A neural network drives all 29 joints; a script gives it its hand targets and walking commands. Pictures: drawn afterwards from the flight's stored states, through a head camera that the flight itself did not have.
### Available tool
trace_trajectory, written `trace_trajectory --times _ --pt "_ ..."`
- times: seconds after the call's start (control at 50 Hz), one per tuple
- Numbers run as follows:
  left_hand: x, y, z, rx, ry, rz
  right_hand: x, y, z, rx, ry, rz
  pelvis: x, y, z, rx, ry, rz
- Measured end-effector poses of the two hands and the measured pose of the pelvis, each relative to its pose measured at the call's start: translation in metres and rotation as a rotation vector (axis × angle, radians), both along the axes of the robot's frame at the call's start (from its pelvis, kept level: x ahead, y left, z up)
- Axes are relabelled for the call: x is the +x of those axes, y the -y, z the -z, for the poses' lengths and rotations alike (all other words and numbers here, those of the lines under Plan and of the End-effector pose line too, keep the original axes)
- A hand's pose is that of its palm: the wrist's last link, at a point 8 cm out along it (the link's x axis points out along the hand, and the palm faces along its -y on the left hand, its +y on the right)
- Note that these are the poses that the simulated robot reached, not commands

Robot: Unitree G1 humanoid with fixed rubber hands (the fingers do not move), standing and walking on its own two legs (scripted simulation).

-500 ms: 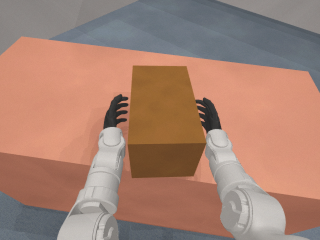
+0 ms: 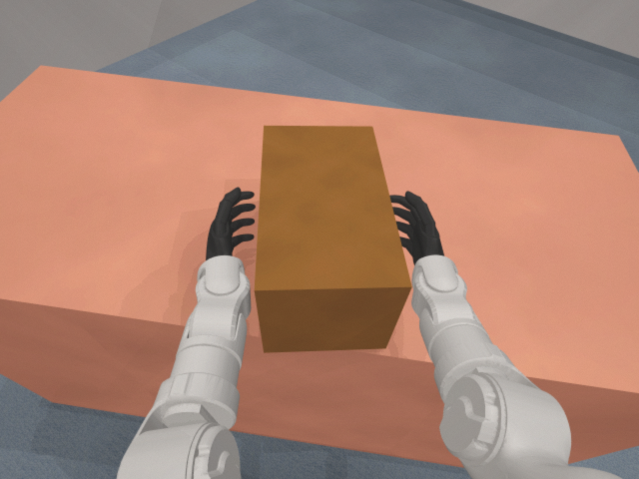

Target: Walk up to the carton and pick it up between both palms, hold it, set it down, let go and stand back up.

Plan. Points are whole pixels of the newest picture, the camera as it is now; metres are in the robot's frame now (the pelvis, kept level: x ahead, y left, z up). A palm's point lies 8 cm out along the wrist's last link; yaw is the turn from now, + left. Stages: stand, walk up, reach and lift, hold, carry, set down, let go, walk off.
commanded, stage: set down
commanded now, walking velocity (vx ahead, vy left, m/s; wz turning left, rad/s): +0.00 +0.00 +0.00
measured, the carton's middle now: (321, 231) +0.46 +0.02 +0.02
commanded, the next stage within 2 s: none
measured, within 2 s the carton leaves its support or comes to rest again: neither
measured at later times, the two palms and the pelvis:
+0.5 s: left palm (224, 256) +0.39 +0.14 +0.05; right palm (425, 252) +0.42 -0.12 +0.05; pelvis +0.00 +0.00 +0.00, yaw +0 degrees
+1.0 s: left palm (224, 257) +0.39 +0.14 +0.05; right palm (425, 255) +0.42 -0.12 +0.04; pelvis +0.00 +0.00 +0.00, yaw +0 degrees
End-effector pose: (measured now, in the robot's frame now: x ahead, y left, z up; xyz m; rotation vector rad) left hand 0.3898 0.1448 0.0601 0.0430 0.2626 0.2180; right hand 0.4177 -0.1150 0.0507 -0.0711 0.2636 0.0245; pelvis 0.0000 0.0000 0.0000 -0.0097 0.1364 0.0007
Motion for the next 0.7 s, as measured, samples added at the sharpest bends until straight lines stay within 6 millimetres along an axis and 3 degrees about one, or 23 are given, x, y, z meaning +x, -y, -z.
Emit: trace_trajectory --times 0.7 --pt "-0.0031 0.0007 0.0081 -0.033 -0.003 -0.013 -0.0002 0.0024 0.0038 -0.023 -0.007 -0.034 -0.0005 0.0001 0.0003 0.001 -0.009 0.001"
